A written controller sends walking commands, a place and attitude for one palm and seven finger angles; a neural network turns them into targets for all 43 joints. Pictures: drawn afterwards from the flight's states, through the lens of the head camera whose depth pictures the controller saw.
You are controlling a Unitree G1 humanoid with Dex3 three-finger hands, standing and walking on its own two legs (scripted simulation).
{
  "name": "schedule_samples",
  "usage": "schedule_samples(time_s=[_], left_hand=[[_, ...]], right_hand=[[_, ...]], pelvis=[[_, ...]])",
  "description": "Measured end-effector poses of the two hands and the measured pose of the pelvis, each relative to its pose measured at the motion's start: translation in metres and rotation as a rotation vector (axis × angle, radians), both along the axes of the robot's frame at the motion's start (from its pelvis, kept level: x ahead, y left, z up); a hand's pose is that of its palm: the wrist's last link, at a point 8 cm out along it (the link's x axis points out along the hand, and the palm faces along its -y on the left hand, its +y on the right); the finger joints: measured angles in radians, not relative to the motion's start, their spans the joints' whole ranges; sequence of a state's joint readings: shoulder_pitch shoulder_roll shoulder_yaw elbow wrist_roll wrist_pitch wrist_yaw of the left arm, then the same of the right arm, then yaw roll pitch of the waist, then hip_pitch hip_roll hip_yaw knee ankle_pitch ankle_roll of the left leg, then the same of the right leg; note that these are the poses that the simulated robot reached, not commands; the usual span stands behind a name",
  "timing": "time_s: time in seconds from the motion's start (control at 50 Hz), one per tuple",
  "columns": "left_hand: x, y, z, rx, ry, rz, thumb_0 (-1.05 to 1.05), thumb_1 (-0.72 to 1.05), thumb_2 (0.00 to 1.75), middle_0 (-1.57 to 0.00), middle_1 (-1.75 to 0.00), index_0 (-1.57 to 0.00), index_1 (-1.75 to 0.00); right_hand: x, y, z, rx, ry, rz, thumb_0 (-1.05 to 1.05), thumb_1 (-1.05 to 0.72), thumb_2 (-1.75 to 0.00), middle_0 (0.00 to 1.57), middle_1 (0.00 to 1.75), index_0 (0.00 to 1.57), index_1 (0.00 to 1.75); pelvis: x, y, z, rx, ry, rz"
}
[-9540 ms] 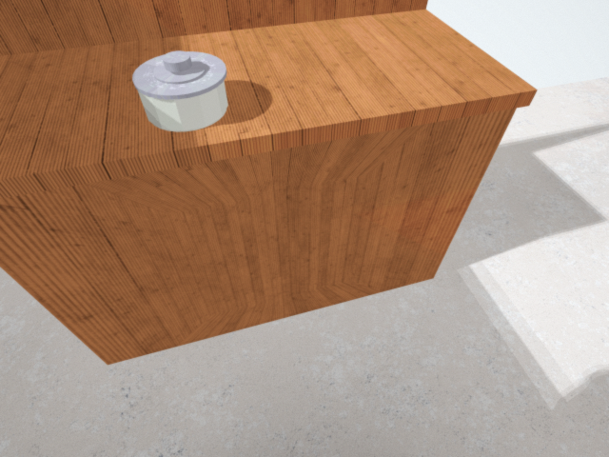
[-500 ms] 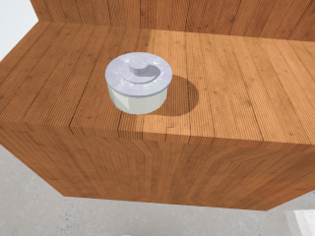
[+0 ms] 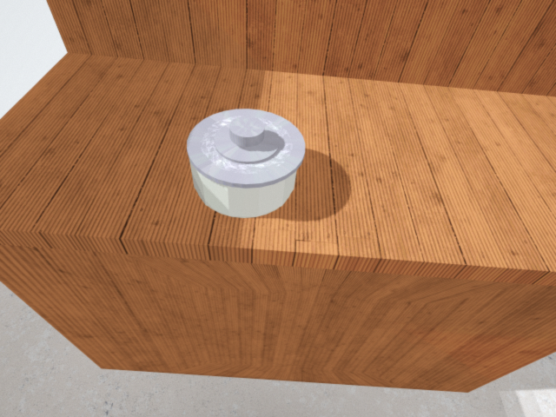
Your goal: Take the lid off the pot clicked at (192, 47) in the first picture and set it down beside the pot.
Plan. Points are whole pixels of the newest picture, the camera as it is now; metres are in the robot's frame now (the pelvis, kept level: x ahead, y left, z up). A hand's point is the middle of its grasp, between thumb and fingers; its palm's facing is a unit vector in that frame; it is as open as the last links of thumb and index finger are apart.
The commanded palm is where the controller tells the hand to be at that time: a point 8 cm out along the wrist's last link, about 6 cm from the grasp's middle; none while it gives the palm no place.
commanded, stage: look again from close up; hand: left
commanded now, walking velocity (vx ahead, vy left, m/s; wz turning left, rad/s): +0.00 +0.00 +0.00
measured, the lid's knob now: (247, 131) +0.47 +0.08 +0.17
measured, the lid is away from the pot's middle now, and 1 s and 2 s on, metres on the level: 0.00 0.00 0.00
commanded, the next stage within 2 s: lift the closed hand beside the body in 1.22 s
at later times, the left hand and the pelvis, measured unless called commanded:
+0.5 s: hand out of the picture -0.04 +0.19 -0.17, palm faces +0.04 -0.98 -0.18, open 7.4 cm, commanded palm none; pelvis -0.03 +0.01 +0.01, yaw +1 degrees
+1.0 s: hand out of the picture -0.07 +0.20 -0.17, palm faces +0.05 -0.99 -0.16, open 7.4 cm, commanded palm none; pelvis -0.05 +0.02 +0.01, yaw +1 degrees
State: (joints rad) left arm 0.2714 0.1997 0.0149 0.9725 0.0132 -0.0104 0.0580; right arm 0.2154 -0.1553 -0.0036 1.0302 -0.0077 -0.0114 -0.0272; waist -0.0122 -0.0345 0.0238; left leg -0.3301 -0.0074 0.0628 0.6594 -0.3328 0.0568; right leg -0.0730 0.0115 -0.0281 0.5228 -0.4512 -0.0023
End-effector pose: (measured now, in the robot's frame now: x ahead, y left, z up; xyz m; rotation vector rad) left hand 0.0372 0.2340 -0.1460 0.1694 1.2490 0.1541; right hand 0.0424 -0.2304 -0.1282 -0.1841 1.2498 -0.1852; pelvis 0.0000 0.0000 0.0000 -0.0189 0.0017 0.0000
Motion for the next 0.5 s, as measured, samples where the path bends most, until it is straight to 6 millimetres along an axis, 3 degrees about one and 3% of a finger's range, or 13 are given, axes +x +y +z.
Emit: schedule_samples(time_s=[0.1, 0.2, 0.5], left_hand=[[-0.004, 0.008, 0.004, 0.008, -0.011, 0.002, 0.0, 0.92, 0.9, -0.2, -0.3, -0.2, -0.3], [-0.022, 0.011, 0.005, 0.004, 0.023, 0.007, 0.0, 0.91, 0.9, -0.2, -0.3, -0.2, -0.3], [-0.086, 0.008, 0.002, -0.038, 0.144, 0.043, 0.0, 0.91, 0.9, -0.2, -0.3, -0.2, -0.3]], right_hand=[[0.011, 0.005, 0.005, 0.007, -0.03, 0.026, 0.01, -0.92, -0.9, 0.2, 0.3, 0.2, 0.3], [0.012, 0.01, 0.007, 0.015, -0.041, 0.04, 0.01, -0.91, -0.9, 0.2, 0.3, 0.2, 0.3], [-0.019, 0.015, 0.011, 0.007, 0.019, 0.037, 0.01, -0.91, -0.9, 0.2, 0.3, 0.2, 0.3]], pelvis=[[-0.006, 0.002, 0.003, -0.002, 0.001, 0.001], [-0.012, 0.005, 0.005, 0.0, -0.001, 0.002], [-0.028, 0.012, 0.009, -0.002, -0.013, 0.01]])
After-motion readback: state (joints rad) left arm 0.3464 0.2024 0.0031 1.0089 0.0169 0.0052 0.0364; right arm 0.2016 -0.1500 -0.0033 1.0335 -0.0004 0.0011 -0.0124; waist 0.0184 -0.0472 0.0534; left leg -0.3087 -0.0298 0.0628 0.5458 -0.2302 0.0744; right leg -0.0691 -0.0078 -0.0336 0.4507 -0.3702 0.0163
